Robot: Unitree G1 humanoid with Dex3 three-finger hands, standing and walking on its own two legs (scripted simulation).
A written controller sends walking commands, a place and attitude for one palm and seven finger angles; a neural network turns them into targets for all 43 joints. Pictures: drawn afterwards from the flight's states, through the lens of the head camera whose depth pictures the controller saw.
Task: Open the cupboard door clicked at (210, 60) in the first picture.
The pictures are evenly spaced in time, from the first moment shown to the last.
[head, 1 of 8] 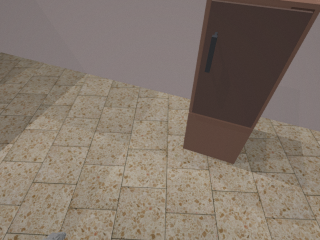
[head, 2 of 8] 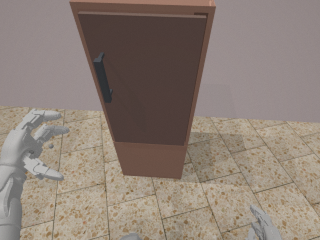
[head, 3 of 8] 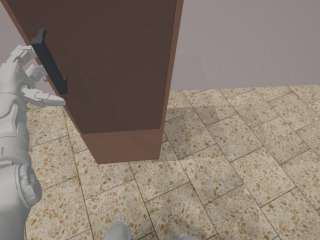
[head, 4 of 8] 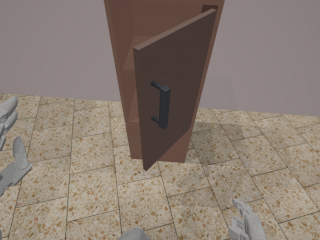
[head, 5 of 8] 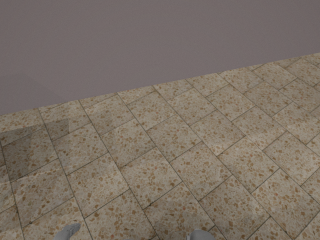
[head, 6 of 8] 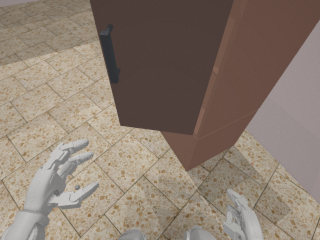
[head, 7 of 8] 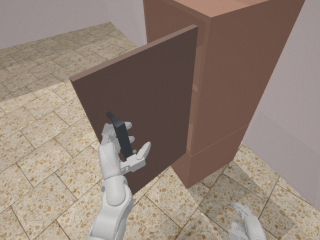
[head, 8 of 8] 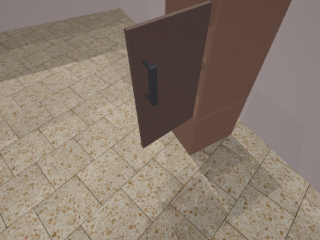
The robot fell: no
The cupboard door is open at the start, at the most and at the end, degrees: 0 100 99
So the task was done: yes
